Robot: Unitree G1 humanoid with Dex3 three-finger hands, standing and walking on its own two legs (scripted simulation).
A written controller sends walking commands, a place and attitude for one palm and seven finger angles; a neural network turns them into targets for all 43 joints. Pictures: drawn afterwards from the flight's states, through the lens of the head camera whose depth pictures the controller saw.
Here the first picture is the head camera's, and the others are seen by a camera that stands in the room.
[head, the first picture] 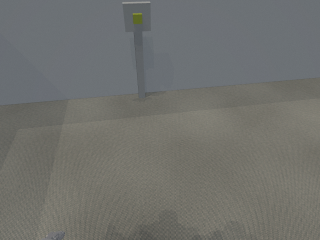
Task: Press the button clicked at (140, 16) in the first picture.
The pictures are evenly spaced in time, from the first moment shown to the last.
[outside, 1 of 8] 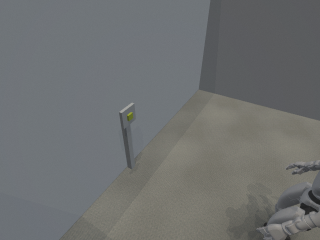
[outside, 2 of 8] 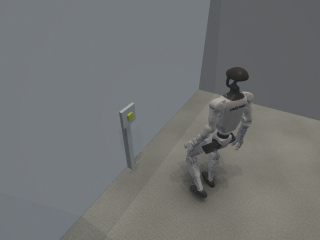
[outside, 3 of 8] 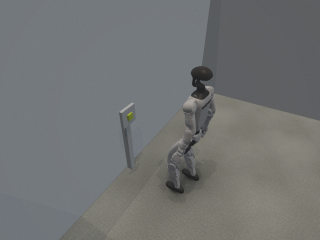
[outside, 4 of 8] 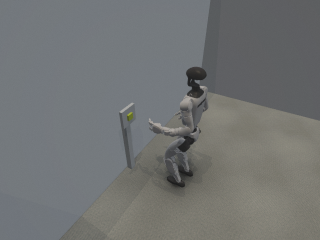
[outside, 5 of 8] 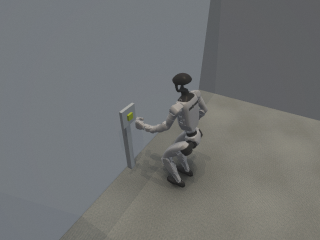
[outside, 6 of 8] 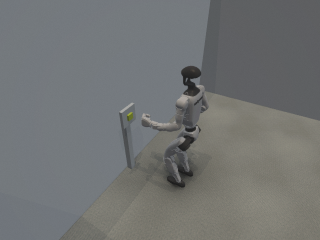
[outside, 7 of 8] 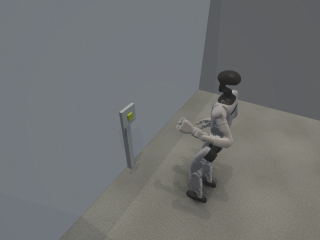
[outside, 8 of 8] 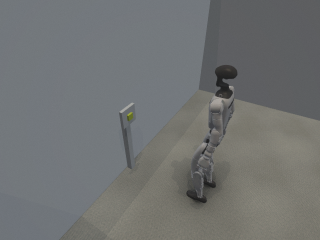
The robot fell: no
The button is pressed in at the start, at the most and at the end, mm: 0 12 0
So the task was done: yes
